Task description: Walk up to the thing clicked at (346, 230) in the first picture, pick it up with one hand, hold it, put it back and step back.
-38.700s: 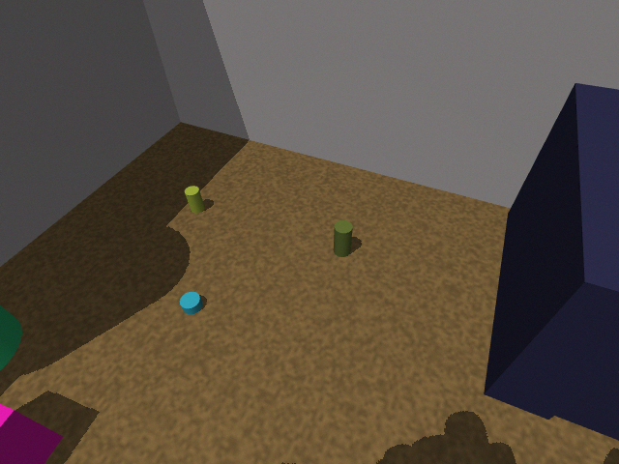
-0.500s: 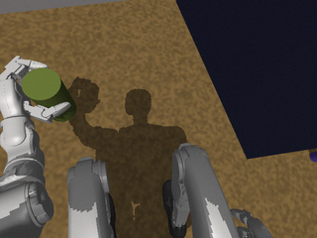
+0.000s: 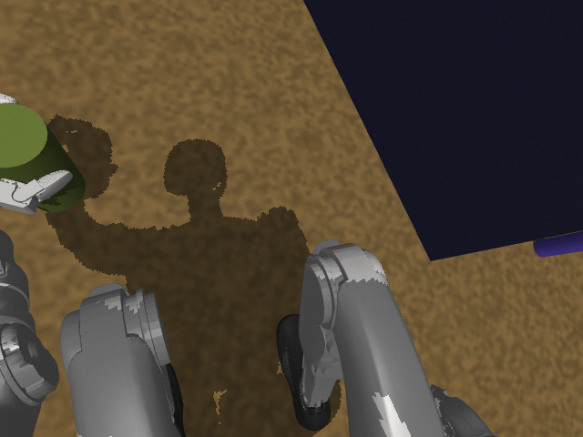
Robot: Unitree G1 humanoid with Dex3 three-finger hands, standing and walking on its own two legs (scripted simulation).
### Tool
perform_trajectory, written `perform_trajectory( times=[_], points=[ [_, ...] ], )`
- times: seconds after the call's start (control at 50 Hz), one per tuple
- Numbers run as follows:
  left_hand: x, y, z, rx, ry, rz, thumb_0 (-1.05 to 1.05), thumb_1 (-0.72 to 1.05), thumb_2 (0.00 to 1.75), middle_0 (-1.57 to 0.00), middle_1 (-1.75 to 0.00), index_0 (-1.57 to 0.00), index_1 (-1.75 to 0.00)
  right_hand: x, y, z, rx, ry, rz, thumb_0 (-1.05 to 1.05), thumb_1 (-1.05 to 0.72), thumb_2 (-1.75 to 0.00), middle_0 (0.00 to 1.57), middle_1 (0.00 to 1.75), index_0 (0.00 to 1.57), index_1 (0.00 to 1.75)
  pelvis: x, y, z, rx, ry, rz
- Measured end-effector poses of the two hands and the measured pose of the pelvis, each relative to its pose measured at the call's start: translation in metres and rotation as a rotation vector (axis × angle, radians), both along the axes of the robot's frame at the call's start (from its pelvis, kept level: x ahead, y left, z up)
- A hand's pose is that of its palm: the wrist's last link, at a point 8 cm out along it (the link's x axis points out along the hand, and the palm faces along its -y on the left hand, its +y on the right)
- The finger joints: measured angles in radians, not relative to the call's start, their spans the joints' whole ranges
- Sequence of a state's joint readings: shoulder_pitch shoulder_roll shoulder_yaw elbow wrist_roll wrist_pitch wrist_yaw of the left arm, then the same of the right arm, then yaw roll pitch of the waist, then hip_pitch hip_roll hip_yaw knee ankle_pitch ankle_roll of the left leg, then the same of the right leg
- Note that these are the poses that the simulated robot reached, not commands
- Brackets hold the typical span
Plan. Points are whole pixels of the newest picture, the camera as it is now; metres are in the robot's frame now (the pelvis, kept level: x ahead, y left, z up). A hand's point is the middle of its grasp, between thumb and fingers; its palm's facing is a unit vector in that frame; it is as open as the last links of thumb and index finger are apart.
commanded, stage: crouch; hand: left
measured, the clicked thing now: (35, 165) +0.48 +0.25 -0.11
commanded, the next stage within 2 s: lower in 0.28 s
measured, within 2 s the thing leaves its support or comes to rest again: neither
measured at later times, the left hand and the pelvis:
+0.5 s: hand (21, 162) +0.49 +0.27 -0.12, palm faces +0.23 -0.97 -0.02, open 10.7 cm; pelvis +0.00 +0.00 -0.02, yaw -3 degrees
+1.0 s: hand (41, 173) +0.50 +0.27 -0.18, palm faces +0.24 -0.97 -0.02, open 10.7 cm; pelvis +0.00 +0.01 -0.02, yaw -6 degrees
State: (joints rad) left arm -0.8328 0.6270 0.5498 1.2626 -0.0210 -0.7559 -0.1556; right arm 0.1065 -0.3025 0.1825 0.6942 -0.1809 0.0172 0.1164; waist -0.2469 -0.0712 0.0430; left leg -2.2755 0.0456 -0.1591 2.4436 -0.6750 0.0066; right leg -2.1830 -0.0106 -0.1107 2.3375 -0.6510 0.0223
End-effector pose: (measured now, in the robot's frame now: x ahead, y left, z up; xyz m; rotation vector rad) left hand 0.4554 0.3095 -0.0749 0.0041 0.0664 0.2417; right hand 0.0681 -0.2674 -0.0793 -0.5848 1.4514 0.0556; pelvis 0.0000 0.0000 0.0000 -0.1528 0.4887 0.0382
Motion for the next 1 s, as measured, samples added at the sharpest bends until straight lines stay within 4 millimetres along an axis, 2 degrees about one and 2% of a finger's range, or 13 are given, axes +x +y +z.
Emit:
perform_trajectory(
  times=[0.24, 0.46, 0.74, 1.0],
  points=[
    [0.009, 0.002, -0.020, 0.014, -0.003, -0.012, -0.02, -0.58, 1.00, -0.76, -1.14, -0.77, -1.16, 0.010, -0.003, -0.003, -0.035, 0.019, 0.059, 0.00, -0.91, -0.90, 0.21, 0.30, 0.21, 0.30, 0.003, 0.002, -0.011, -0.028, -0.030, -0.013],
    [0.005, 0.007, -0.039, 0.010, 0.001, -0.007, -0.02, -0.58, 1.00, -0.76, -1.13, -0.77, -1.15, 0.014, 0.001, 0.000, -0.058, 0.025, 0.115, 0.00, -0.91, -0.90, 0.21, 0.30, 0.21, 0.30, 0.000, 0.004, -0.018, -0.049, -0.067, -0.021],
    [0.005, 0.004, -0.083, -0.001, 0.031, -0.002, -0.02, -0.58, 1.00, -0.77, -1.12, -0.78, -1.14, 0.026, 0.010, 0.009, -0.101, 0.056, 0.245, 0.00, -0.91, -0.90, 0.21, 0.29, 0.21, 0.30, -0.001, 0.007, -0.023, -0.089, -0.116, -0.038],
    [0.013, 0.004, -0.107, 0.004, 0.030, 0.001, -0.02, -0.58, 1.00, -0.77, -1.12, -0.78, -1.14, 0.039, 0.019, 0.019, -0.149, 0.086, 0.342, 0.00, -0.91, -0.90, 0.21, 0.29, 0.21, 0.30, -0.001, 0.014, -0.024, -0.137, -0.144, -0.052]
  ],
)
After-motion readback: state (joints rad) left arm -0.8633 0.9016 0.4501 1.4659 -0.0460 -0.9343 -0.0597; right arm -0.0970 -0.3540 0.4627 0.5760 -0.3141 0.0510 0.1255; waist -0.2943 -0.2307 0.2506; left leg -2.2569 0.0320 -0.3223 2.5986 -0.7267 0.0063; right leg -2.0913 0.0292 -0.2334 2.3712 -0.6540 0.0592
